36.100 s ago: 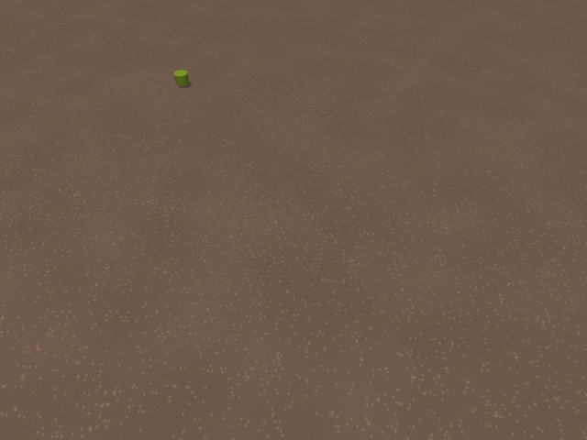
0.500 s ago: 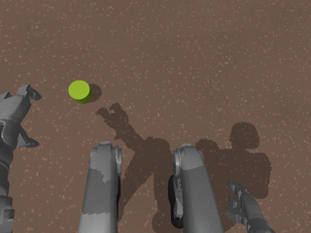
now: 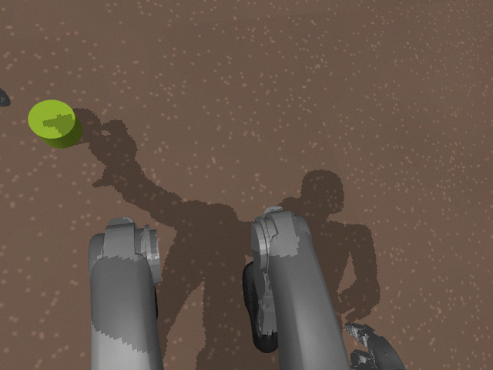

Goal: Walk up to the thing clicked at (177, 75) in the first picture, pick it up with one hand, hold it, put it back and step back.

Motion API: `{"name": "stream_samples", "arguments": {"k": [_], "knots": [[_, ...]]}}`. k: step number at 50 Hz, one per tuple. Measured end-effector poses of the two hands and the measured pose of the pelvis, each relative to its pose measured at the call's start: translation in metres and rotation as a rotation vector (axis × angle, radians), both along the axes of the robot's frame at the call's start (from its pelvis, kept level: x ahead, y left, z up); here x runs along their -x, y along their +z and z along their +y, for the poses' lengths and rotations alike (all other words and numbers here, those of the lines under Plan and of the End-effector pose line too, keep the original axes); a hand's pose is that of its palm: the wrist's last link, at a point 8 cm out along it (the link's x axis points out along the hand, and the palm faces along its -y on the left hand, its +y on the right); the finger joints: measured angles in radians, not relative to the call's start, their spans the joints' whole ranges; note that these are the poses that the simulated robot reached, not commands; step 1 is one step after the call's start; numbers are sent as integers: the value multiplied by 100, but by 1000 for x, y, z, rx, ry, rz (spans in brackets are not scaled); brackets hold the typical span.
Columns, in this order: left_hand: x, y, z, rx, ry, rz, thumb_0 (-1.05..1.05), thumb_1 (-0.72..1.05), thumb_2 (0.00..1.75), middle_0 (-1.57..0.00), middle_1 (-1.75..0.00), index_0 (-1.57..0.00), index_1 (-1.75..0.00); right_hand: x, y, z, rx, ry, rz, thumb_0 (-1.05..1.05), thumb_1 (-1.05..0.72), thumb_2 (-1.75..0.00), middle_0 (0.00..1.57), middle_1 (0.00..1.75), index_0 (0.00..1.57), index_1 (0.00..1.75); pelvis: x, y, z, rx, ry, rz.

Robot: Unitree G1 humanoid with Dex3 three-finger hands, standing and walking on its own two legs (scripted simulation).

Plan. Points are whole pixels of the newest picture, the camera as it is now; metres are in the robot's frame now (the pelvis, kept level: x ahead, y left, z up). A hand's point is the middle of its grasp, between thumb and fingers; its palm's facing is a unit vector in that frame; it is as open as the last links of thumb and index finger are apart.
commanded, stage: rise first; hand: left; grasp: from above
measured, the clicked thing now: (57, 125) +0.55 +0.33 -0.33
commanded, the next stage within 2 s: none
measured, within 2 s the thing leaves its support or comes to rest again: neither
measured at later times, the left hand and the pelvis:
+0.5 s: hand out of the picture +0.47 +0.36 -0.18, palm faces -0.45 -0.08 -0.89, open 14.2 cm; pelvis +0.01 +0.00 -0.02, yaw -2 degrees
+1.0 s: hand (10, 128) +0.49 +0.36 -0.20, palm faces -0.44 -0.09 -0.89, open 14.2 cm; pelvis +0.01 +0.01 -0.03, yaw -4 degrees
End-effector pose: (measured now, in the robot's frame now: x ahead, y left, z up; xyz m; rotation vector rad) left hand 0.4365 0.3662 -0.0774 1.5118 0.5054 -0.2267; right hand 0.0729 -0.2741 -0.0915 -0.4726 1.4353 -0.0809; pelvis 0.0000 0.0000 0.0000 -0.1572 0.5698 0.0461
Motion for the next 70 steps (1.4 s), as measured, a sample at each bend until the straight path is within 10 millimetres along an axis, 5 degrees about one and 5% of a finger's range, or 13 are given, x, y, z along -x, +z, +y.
{"name": "stream_samples", "arguments": {"k": [16,32,70], "knots": [[-30,-36,-2,12,0,7,0,-52,100,-8,-103,-8,-102,-11,-9,7,-1,40,47,0,-91,-90,20,30,21,30,-12,-13,3,22,-16,24],[-45,-55,-5,18,17,6,0,-55,102,-7,-104,-7,-104,0,-13,6,1,47,102,0,-91,-90,20,30,21,30,-15,-23,3,31,-31,23],[-66,-73,-5,26,10,2,0,-56,102,-8,-105,-8,-105,19,-6,16,28,57,115,0,-91,-90,20,30,21,30,-10,-33,10,66,-45,-7]]}}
